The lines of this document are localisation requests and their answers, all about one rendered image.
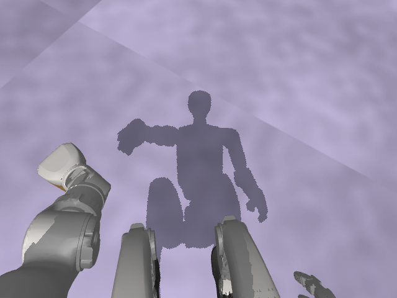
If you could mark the small box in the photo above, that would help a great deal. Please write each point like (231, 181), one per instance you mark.
(61, 187)

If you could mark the left robot arm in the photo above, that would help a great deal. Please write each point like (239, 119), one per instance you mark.
(62, 240)

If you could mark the right robot hand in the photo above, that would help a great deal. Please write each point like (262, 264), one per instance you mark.
(313, 286)

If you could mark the left robot hand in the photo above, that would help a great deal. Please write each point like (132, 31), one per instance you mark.
(56, 164)

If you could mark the right robot foot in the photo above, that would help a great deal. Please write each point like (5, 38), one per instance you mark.
(217, 275)

